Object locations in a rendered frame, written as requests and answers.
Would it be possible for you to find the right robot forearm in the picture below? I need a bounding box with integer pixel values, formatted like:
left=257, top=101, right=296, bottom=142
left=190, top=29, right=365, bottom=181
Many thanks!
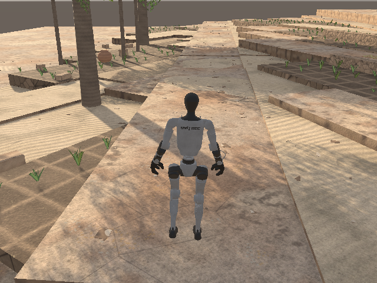
left=212, top=142, right=223, bottom=165

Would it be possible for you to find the left robot upper arm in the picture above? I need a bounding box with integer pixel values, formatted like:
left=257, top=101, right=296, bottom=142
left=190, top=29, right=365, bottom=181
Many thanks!
left=160, top=118, right=178, bottom=150

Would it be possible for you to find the robot right hand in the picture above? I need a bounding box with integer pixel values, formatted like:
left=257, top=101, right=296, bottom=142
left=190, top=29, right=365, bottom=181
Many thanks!
left=211, top=163, right=224, bottom=176

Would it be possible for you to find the robot left shin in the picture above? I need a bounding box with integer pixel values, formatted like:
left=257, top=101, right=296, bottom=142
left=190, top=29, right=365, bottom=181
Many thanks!
left=170, top=189, right=178, bottom=230

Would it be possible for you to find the right robot upper arm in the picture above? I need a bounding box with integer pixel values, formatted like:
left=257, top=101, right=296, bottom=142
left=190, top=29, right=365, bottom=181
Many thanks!
left=203, top=119, right=218, bottom=151

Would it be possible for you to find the humanoid robot torso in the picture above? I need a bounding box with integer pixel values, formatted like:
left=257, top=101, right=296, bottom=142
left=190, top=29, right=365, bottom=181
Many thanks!
left=176, top=115, right=204, bottom=177

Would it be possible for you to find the robot left hand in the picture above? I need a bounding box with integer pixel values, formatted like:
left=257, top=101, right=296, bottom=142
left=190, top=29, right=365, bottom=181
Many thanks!
left=150, top=161, right=164, bottom=175

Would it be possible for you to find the left robot forearm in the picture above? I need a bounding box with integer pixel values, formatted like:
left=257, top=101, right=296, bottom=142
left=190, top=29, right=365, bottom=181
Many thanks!
left=153, top=141, right=166, bottom=164

